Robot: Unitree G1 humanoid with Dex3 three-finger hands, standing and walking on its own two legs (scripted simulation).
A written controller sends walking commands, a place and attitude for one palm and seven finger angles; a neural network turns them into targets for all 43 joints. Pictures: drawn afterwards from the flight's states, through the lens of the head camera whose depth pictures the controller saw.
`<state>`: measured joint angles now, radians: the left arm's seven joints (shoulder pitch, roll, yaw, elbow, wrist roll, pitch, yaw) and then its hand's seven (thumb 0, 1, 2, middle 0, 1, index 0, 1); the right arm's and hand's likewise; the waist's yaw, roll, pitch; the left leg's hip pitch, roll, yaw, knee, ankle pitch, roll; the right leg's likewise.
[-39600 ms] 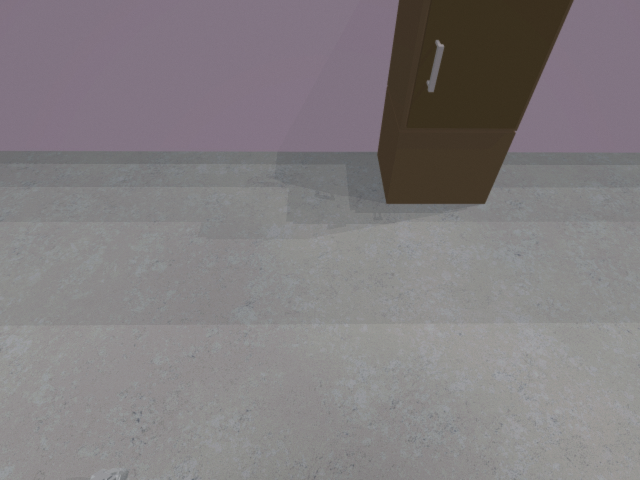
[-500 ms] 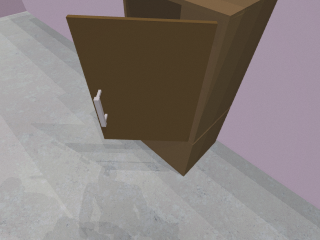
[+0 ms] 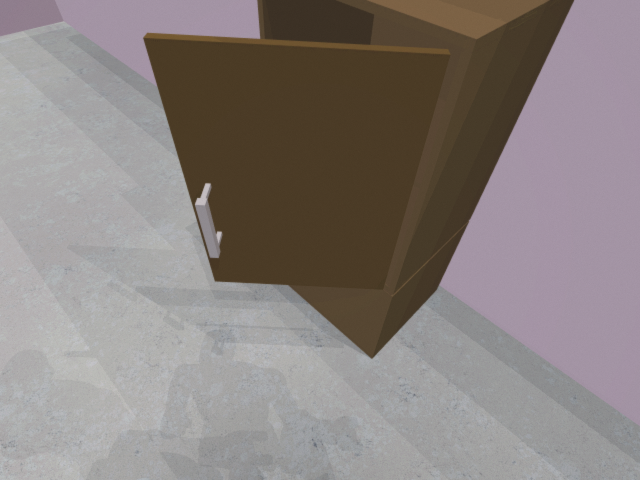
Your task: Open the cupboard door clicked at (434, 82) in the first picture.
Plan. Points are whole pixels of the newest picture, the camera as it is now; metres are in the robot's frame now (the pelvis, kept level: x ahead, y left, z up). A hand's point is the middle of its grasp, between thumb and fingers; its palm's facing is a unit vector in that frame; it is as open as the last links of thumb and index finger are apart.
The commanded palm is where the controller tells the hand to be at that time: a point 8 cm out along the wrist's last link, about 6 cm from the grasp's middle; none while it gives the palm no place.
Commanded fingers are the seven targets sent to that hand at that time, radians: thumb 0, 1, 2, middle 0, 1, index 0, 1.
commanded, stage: raise the hand with hooked fingers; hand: left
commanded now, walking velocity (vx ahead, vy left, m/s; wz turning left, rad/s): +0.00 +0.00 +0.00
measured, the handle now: (211, 222) +0.58 +0.25 -0.09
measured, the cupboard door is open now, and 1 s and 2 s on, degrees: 42 42 42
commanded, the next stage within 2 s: none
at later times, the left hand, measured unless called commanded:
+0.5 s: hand (166, 465) +0.15 +0.20 -0.08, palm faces +0.08 -0.99 -0.07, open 9.4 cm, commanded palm +0.14 +0.26 -0.07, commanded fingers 0.00 0.22 0.61 -0.25 -0.74 -0.25 -0.74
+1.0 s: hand (147, 431) +0.19 +0.24 -0.08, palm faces +0.04 -1.00 -0.05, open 12.4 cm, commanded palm +0.17 +0.29 -0.07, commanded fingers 0.00 -0.36 0.36 -0.29 -1.11 -0.29 -1.11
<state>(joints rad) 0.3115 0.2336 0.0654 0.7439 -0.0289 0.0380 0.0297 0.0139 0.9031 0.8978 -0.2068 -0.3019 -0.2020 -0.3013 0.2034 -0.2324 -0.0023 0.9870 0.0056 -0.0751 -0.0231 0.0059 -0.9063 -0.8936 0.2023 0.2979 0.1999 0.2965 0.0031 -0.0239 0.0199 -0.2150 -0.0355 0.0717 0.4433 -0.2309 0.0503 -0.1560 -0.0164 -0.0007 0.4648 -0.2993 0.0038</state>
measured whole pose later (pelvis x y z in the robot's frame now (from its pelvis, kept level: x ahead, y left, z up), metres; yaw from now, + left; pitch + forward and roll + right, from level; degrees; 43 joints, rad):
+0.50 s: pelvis -0.05 -0.04 -0.12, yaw +2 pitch +17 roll -3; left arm 0.31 0.28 0.31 0.17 -0.35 -0.50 -0.44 0.02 0.44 0.71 -0.24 -0.59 -0.23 -0.59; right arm 0.17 -0.23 0.00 0.59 0.02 -0.25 -0.08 0.01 -0.90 -0.89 0.20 0.30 0.20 0.30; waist 0.04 0.01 -0.16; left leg -1.09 0.04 -0.05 1.31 -0.52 -0.01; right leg -0.97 0.04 -0.14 1.28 -0.61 -0.08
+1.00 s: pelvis -0.05 -0.01 -0.11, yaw +0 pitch +19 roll -4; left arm 0.21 0.32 0.34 0.26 -0.36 -0.47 -0.43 0.00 -0.14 0.46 -0.28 -0.97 -0.27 -0.97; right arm 0.24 -0.27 -0.01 0.58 0.02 -0.21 -0.06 0.01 -0.90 -0.89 0.20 0.30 0.20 0.30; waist -0.01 0.02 -0.17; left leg -1.10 0.03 0.01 1.27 -0.50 0.05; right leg -0.99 0.02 -0.09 1.23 -0.57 -0.02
